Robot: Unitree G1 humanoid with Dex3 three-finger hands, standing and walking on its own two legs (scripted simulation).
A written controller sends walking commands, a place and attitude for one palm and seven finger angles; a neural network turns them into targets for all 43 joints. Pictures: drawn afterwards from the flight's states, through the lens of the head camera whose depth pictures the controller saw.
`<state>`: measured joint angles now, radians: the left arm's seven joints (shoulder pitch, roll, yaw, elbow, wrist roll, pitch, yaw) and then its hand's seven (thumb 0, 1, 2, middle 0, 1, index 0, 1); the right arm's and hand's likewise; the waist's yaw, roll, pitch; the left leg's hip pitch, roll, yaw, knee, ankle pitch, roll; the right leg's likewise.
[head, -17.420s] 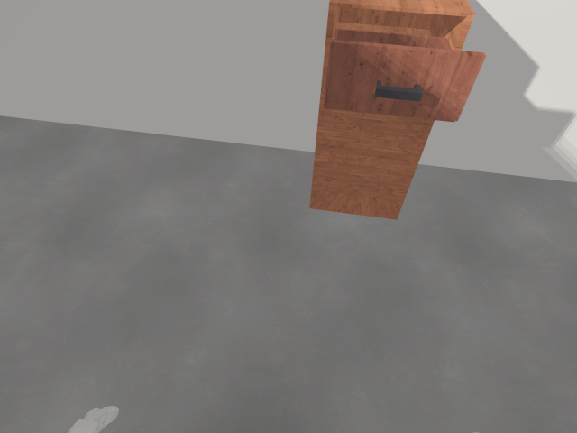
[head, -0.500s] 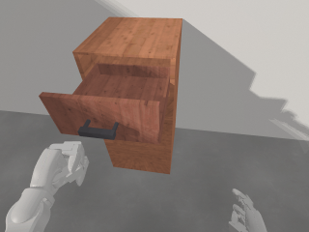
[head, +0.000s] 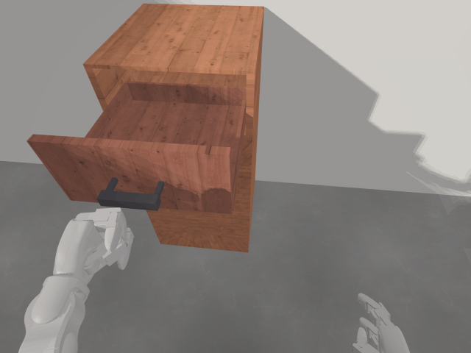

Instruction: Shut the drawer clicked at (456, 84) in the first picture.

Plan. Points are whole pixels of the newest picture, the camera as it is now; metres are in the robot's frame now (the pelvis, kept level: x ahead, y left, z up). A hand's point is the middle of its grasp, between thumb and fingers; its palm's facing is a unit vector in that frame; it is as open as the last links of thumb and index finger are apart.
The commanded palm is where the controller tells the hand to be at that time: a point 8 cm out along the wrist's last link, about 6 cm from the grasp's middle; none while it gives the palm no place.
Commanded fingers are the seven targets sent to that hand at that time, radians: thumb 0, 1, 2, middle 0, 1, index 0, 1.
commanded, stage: bring the fist close to the handle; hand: left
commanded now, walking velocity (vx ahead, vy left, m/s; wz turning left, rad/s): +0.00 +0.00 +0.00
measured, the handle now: (133, 192) +0.39 +0.23 +0.05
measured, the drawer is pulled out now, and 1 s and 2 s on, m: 0.28 0.28 0.18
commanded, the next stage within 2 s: push the drawer shut in 0.82 s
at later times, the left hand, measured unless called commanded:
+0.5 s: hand (150, 235) +0.31 +0.18 +0.03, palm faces -0.08 -1.00 -0.02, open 3.3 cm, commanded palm +0.28 +0.24 +0.05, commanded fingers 0.00 0.90 0.90 -1.40 -1.60 -1.40 -1.60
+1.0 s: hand (150, 235) +0.30 +0.17 +0.05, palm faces -0.05 -1.00 -0.04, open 3.3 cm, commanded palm +0.28 +0.23 +0.05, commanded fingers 0.00 0.90 0.90 -1.40 -1.60 -1.40 -1.60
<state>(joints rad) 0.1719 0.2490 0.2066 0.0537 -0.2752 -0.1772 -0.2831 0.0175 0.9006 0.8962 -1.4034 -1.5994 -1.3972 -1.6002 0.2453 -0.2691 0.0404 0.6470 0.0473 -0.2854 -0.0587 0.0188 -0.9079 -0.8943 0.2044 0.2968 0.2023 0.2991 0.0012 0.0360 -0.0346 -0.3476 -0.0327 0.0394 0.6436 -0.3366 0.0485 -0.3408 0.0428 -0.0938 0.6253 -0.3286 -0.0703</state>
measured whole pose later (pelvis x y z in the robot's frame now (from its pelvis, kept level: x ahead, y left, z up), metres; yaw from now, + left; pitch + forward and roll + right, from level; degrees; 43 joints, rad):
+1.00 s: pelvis -0.01 +0.01 -0.02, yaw +1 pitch +8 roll -1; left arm -0.04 0.22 0.10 0.29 -0.21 -0.32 -0.19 0.02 0.90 0.90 -1.41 -1.60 -1.40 -1.60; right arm 0.22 -0.26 0.04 0.60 0.05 -0.15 -0.03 0.02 -0.91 -0.89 0.20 0.30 0.20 0.30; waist -0.02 0.03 -0.06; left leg -0.56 -0.05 0.04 0.82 -0.40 0.07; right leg -0.55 0.02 -0.10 0.81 -0.39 -0.06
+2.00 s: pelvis -0.01 +0.01 -0.03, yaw -1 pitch +12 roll -1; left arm -0.58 0.34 0.27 0.91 -0.18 -0.39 -0.28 0.04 0.73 0.86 -1.40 -1.60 -1.40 -1.60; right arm 0.33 -0.27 0.04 0.66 0.04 -0.06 -0.03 0.01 -0.91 -0.89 0.20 0.30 0.20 0.30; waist -0.09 0.02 -0.06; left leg -0.66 -0.03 0.06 0.84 -0.39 0.07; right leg -0.66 0.04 -0.09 0.81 -0.37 -0.06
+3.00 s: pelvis -0.01 +0.02 -0.05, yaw -2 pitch +21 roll -3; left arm -1.04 0.53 0.39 1.29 -0.04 -0.38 -0.19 0.09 0.76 0.87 -1.40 -1.60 -1.40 -1.60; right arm 0.43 -0.29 0.06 0.65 -0.02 0.02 0.01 0.01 -0.91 -0.89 0.21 0.30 0.20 0.30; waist -0.23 0.04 -0.08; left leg -0.91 0.00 0.05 0.97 -0.44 0.08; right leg -0.88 0.06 -0.10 0.90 -0.39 -0.05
